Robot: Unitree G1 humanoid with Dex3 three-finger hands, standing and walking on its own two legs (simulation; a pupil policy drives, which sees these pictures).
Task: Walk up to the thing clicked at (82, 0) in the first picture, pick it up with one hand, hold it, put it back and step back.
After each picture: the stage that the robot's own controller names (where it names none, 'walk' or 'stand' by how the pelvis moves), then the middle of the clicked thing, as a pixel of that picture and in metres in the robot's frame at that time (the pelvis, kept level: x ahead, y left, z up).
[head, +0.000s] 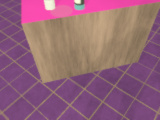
stand; out of the picture +1.06 +0.01 +0.03
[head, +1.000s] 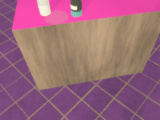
rise first; out of the picture +0.95 +0.05 +0.05
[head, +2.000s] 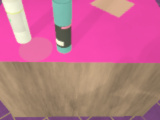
walk; (63, 27) +0.58 +0.12 +0.06
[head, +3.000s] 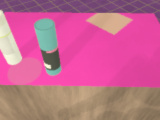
stand; (49, 50) +0.50 +0.15 +0.04
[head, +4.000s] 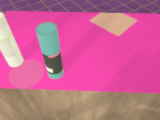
stand; (51, 54) +0.48 +0.13 +0.03
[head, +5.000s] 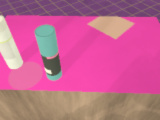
stand; (50, 55) +0.48 +0.14 +0.03
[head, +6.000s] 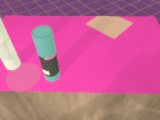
stand; (48, 56) +0.48 +0.15 +0.03
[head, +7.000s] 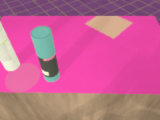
stand; (47, 57) +0.47 +0.15 +0.03
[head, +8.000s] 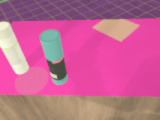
rise first; (55, 60) +0.46 +0.15 +0.03
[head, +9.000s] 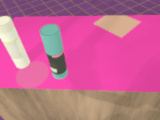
go down; (55, 54) +0.48 +0.15 +0.03
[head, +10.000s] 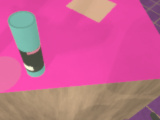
go down; (30, 49) +0.46 +0.14 +0.06
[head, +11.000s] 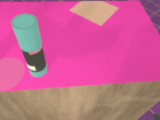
approach; (32, 50) +0.47 +0.15 +0.05
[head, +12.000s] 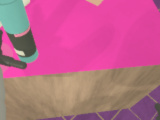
close; (19, 32) +0.49 +0.16 +0.10
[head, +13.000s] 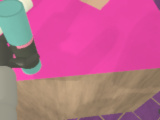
lift; (22, 43) +0.45 +0.16 +0.09
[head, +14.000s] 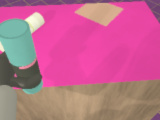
lift; (25, 62) +0.37 +0.16 +0.13
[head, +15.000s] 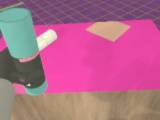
hold; (27, 58) +0.33 +0.16 +0.21
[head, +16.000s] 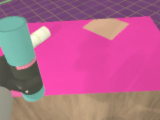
hold; (24, 64) +0.32 +0.17 +0.18
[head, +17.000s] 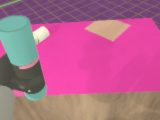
crouch; (27, 64) +0.32 +0.16 +0.19
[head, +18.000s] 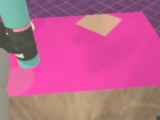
crouch; (20, 30) +0.44 +0.17 +0.21
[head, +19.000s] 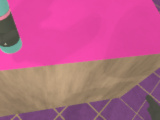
lower; out of the picture +0.51 +0.18 +0.11
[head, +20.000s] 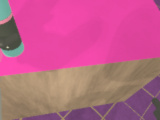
lower; (1, 21) +0.50 +0.18 +0.11
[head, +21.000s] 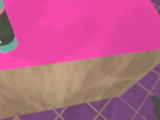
lower; out of the picture +0.52 +0.18 +0.12
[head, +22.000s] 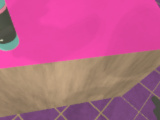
lower; out of the picture +0.52 +0.18 +0.12
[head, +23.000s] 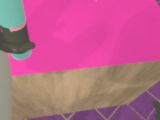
open; (14, 26) +0.49 +0.16 +0.11
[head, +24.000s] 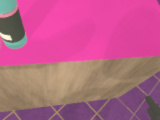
sink last; (4, 12) +0.50 +0.17 +0.12
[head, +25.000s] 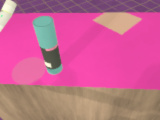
sink last; (49, 48) +0.50 +0.17 +0.07
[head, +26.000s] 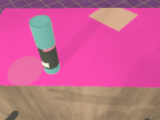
stand; (47, 48) +0.49 +0.16 +0.06
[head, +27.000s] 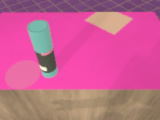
stand; (44, 52) +0.48 +0.16 +0.04
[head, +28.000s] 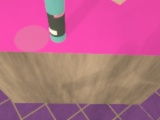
walk; (56, 15) +0.60 +0.10 +0.05
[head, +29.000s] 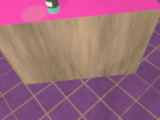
walk; out of the picture +0.89 +0.19 +0.05
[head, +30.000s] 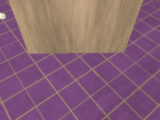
stand; out of the picture +1.24 +0.14 +0.05
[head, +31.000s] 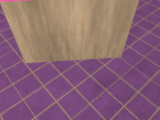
stand; out of the picture +1.20 +0.19 +0.04
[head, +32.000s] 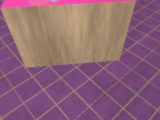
stand; out of the picture +1.22 +0.19 +0.03
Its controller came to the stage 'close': yes
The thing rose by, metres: 0.19
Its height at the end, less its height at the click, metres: +0.00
